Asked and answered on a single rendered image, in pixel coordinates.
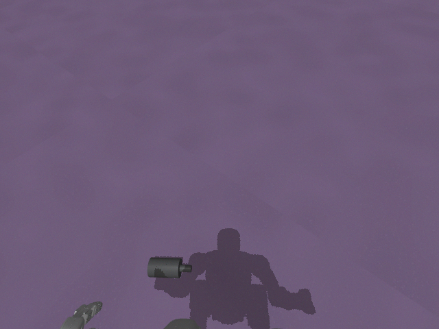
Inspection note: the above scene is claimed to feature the bottle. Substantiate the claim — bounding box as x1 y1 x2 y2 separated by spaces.
147 258 192 278

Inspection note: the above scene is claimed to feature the left robot hand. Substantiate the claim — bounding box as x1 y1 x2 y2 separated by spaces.
60 302 102 329

